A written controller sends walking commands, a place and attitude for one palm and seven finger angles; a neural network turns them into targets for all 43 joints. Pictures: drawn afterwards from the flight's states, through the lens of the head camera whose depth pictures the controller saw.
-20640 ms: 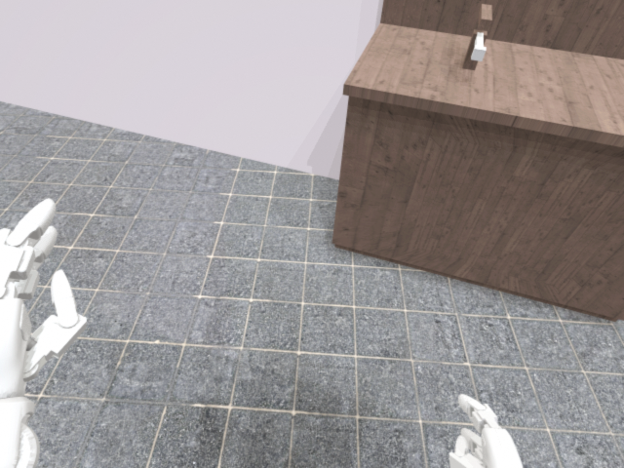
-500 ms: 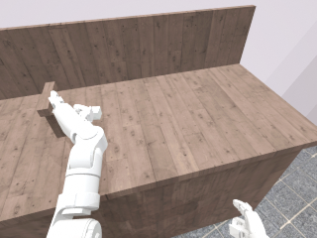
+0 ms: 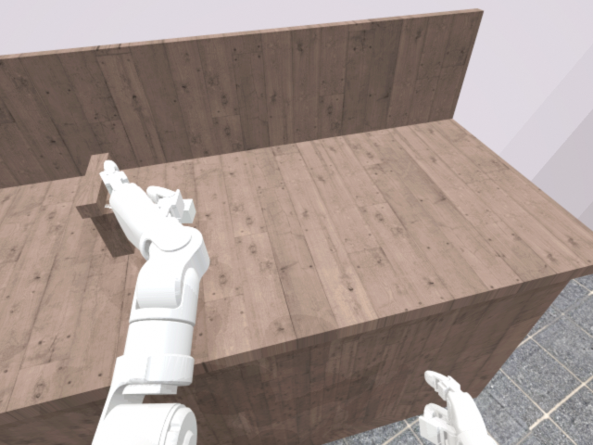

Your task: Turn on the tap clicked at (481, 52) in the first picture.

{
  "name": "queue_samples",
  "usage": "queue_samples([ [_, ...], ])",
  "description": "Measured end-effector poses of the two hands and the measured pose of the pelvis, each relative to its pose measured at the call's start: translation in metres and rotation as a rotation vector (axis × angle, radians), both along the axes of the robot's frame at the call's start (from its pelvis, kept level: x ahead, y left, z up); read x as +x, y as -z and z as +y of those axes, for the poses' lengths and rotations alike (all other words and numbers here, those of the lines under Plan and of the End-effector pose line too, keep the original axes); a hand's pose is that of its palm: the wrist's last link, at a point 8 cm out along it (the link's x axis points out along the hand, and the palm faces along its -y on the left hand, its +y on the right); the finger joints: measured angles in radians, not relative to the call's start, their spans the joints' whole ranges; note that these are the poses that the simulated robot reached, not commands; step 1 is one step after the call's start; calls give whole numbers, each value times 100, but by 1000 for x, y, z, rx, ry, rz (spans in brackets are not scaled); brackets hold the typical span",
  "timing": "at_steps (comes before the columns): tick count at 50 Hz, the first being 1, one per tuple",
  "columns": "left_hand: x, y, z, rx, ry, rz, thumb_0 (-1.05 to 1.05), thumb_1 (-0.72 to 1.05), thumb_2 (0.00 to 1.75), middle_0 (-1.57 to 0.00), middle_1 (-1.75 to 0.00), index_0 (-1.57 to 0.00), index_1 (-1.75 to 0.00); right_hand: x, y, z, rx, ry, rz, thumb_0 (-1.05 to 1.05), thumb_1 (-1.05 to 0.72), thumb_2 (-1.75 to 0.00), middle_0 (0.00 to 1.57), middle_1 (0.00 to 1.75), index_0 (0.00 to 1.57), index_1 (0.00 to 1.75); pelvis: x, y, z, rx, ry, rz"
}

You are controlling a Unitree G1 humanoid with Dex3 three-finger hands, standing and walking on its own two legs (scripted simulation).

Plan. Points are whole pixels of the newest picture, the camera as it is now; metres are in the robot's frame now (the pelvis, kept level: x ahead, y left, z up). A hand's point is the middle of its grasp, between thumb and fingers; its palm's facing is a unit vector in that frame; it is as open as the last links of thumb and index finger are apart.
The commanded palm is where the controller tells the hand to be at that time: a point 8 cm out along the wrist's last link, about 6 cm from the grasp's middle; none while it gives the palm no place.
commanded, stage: lift the hand up off the lever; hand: left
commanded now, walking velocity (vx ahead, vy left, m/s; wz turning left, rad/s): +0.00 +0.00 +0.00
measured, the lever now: (185, 211) +0.43 +0.24 +0.10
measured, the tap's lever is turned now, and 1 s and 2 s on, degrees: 75 75 75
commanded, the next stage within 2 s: draw the hand back beside the body in 0.18 s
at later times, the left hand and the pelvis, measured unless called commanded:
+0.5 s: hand (194, 210) +0.34 +0.18 +0.18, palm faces +0.41 -0.91 -0.03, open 7.8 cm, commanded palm +0.28 +0.23 +0.18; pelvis +0.00 +0.00 +0.00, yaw -2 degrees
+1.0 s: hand (153, 262) +0.27 +0.21 +0.16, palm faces +0.23 -0.94 -0.27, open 7.6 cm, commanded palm +0.23 +0.26 +0.17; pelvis +0.00 +0.01 +0.01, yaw -3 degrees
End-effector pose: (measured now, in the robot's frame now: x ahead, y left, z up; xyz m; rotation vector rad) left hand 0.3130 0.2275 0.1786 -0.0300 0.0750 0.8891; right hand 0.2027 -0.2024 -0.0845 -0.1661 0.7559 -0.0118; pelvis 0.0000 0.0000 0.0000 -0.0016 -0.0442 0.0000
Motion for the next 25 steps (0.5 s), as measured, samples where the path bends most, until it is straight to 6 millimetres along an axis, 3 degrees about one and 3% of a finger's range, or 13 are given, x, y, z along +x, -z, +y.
queue_samples([
  [15,-4,-2,-2,-5,4,12,2,90,90,-15,-15,-15,-15,8,-9,-4,-9,-3,-40,2,-91,-90,20,30,20,30,-5,0,-4,0,-7,-6],
  [20,-2,-14,-14,128,289,-57,2,91,90,-14,-15,-15,-15,0,-12,-9,-20,48,-42,2,-90,-90,20,30,20,30,-4,-1,-5,11,14,-21],
  [25,-14,-5,-10,66,464,-38,1,90,90,-15,-16,-16,-16,-15,-12,-21,-29,126,-32,2,-90,-90,20,30,20,30,-1,-2,-5,8,37,-38],
])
